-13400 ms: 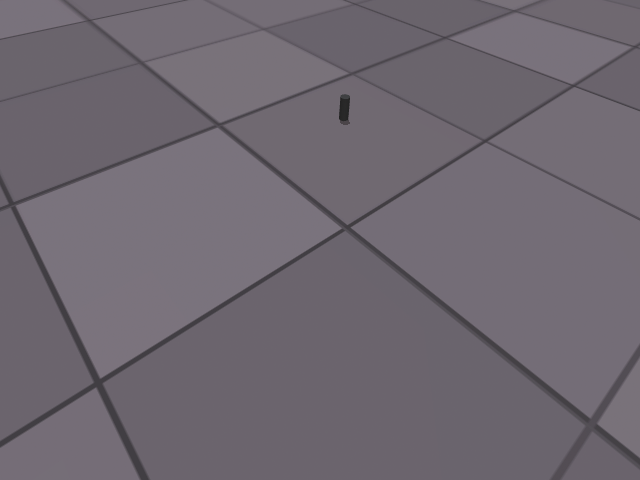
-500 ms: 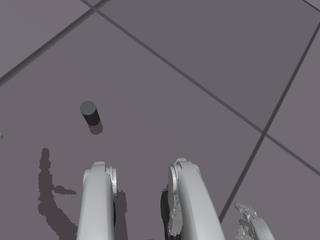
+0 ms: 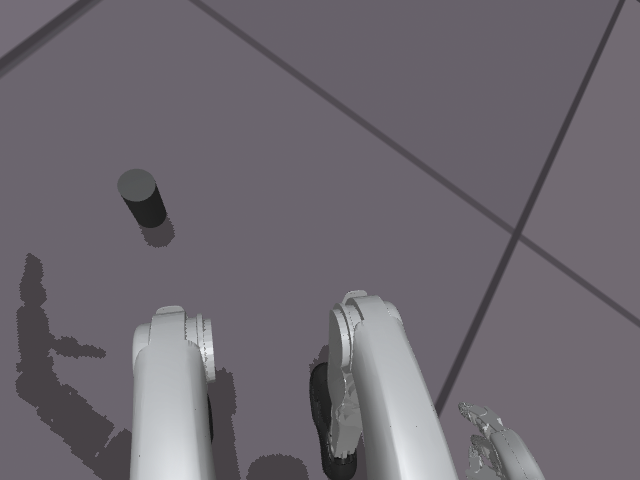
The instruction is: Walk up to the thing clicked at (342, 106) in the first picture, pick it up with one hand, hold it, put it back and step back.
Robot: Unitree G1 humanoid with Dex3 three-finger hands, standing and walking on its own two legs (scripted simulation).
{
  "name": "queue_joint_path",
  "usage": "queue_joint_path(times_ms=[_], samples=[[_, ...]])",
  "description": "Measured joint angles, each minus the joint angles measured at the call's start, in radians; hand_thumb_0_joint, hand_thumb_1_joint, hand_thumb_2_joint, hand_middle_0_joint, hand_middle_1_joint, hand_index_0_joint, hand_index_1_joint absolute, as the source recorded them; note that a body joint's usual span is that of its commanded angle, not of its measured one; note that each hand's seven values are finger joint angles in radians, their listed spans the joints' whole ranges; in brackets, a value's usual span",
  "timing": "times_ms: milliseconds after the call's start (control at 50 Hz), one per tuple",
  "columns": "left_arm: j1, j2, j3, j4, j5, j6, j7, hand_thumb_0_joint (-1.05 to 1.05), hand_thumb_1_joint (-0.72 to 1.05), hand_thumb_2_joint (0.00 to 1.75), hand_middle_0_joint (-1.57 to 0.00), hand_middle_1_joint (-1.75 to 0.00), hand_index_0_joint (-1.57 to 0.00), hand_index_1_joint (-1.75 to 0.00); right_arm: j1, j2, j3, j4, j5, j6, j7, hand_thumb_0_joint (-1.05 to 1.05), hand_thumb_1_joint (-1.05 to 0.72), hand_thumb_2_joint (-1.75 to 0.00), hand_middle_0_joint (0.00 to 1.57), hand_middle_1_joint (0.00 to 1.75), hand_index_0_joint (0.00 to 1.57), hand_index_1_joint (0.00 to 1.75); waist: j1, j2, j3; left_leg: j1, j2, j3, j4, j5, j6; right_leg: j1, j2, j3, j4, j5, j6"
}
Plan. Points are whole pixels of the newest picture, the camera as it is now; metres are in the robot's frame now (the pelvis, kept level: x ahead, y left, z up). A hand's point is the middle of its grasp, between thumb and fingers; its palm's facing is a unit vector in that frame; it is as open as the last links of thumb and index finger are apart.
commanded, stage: go down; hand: left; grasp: from the side
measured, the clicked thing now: (144, 200) +0.54 +0.22 -0.32
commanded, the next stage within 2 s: approach in 0.48 s
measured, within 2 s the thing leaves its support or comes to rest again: neither
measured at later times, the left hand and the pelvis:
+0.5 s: hand out of the picture +0.47 +0.40 +0.00, palm faces +0.11 -0.99 -0.08, open 16.7 cm; pelvis +0.00 +0.01 -0.02, yaw -2 degrees
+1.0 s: hand out of the picture +0.50 +0.36 -0.13, palm faces +0.11 -0.99 -0.01, open 17.1 cm; pelvis -0.01 +0.01 -0.05, yaw -5 degrees
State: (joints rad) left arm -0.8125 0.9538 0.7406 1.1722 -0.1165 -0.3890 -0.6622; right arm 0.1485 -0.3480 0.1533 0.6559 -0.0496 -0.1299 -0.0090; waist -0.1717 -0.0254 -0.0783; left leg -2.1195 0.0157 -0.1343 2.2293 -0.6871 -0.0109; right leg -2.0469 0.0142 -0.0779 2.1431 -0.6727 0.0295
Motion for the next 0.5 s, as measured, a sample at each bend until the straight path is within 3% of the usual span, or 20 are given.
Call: queue_joint_path(times_ms=[500], samples=[[-0.041,0.111,0.016,-0.01,0.006,0.015,-0.035,-0.01,-0.36,0.07,-0.04,-0.08,-0.05,-0.07,0.007,-0.02,0.059,-0.035,-0.009,0.024,-0.001,0.0,-0.89,-0.89,0.21,0.3,0.21,0.3,-0.039,-0.008,0.047,-0.063,-0.003,-0.034,0.075,0.001,0.009,-0.039,0.006,-0.028,0.042,0.008,0.01]])
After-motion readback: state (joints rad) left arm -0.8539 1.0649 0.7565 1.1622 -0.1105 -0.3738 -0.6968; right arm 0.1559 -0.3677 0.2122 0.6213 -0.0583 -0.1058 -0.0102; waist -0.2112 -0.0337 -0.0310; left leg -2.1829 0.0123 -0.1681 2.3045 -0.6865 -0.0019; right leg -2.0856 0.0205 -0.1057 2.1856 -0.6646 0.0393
